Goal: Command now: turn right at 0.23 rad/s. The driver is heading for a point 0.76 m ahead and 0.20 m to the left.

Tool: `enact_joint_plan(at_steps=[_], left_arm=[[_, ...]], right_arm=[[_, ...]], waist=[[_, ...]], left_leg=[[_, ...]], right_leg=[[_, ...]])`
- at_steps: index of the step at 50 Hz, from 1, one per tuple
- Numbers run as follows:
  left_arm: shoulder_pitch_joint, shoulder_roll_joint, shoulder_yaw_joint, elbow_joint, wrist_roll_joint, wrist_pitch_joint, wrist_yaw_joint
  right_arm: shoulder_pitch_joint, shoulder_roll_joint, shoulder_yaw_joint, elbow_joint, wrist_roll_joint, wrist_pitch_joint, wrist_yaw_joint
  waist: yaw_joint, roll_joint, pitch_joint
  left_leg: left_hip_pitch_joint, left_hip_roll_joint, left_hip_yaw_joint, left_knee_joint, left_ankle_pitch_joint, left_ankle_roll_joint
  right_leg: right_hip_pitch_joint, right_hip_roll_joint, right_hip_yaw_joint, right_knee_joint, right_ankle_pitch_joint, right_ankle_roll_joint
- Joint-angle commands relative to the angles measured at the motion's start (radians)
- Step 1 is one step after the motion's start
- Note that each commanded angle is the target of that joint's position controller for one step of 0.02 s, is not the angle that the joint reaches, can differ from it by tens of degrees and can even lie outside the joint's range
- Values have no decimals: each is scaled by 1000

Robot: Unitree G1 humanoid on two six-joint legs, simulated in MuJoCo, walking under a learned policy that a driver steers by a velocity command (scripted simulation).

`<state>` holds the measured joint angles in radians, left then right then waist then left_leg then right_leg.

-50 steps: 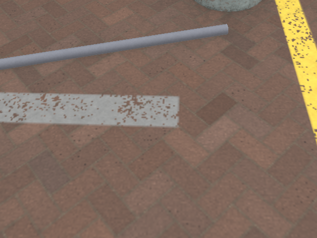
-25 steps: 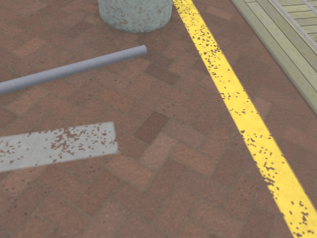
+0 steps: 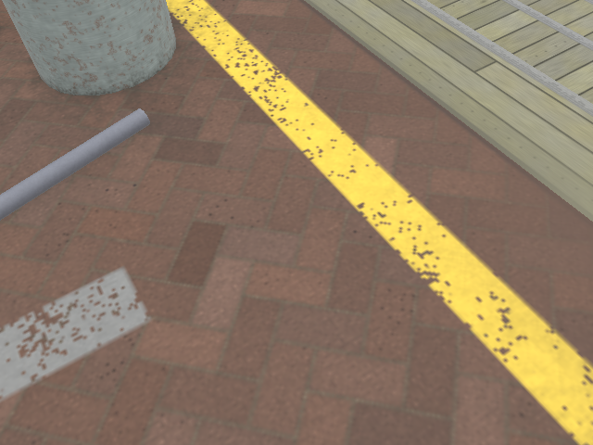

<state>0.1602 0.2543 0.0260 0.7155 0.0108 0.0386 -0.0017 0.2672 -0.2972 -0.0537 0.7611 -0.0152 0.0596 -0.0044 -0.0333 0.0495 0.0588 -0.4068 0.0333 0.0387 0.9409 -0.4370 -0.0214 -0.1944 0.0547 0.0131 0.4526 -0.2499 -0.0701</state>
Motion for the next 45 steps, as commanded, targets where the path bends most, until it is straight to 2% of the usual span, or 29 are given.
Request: enact_joint_plan(at_steps=[1,4,7,10,12,13,14,15,16,18,22,28,36,45], left_arm=[[-6,114,21,-33,-2,-18,14],[17,116,16,-4,6,-25,14],[29,120,12,22,15,-26,14],[23,121,9,44,17,-28,18],[1,106,1,58,4,-32,23],[19,76,-11,66,4,-40,23],[79,67,-8,78,2,-44,17],[76,73,-7,112,3,-39,17],[58,88,-4,130,6,-36,19],[55,101,3,158,3,-36,19],[77,73,-3,224,1,-40,23],[91,61,-8,304,1,-39,31],[113,46,-18,380,0,-38,38],[133,16,-27,431,-1,-38,43]], right_arm=[[42,-88,-23,-26,-3,-5,6],[10,-56,-12,-18,2,1,6],[-16,-44,-5,-6,1,1,-3],[-2,-37,-1,17,7,-8,-16],[40,-18,8,45,0,-24,-23],[54,-41,9,55,-11,-40,-27],[13,-111,-2,54,-10,-51,-26],[-26,-89,1,62,6,-54,-15],[-34,-55,9,68,5,-60,-8],[-16,-50,12,96,5,-65,-11],[-8,-37,15,142,6,-67,-18],[-15,-27,21,202,5,-69,-21],[0,-2,33,272,5,-71,-24],[30,26,44,327,5,-73,-28]], waist=[[10,-165,-88],[30,-166,-67],[49,-180,-46],[41,-164,-51],[-4,-115,-60],[2,-76,-88],[68,16,-67],[57,44,-51],[40,33,-31],[30,42,-34],[28,-15,-21],[29,-43,-11],[33,-46,-3],[34,-41,7]], left_leg=[[-28,0,-34,39,64,-11],[-2,-2,-38,-88,64,-14],[64,-16,-34,-221,45,-1],[152,-33,-28,-355,67,19],[308,-14,-45,-578,276,36],[403,61,-131,-613,357,44],[382,130,-202,-582,462,69],[266,128,-195,-581,408,86],[234,101,-173,-595,364,73],[238,71,-148,-608,346,58],[270,71,-146,-614,335,65],[265,67,-147,-625,322,74],[257,59,-147,-632,320,77],[247,52,-147,-634,319,78]], right_leg=[[93,-228,159,-143,549,-127],[90,-229,172,-154,424,-127],[52,-231,199,-151,320,-132],[16,-237,237,-129,286,-130],[-52,-214,232,-102,248,-78],[-95,-189,226,-89,196,-35],[-104,-109,161,-93,121,-10],[-6,-75,127,-126,78,1],[37,-81,131,-120,102,5],[64,-96,135,-104,157,0],[39,-103,135,-126,154,9],[47,-107,130,-135,157,20],[53,-116,123,-132,162,25],[50,-121,115,-125,162,30]])
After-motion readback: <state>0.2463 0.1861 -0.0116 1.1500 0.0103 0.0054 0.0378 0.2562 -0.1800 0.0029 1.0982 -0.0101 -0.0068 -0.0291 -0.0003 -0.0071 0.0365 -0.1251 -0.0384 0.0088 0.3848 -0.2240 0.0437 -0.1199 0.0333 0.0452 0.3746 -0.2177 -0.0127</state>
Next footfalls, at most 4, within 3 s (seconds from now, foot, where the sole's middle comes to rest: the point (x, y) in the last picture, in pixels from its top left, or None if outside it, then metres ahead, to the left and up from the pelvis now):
0.26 left None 0.04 0.12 -0.78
1.40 right None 0.10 -0.08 -0.78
1.86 left None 0.45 0.07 -0.78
2.40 right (352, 322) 0.77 -0.08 -0.78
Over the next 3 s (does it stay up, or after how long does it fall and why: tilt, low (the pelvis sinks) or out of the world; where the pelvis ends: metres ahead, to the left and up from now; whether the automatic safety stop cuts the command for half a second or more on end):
stays up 0.78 0.06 0.00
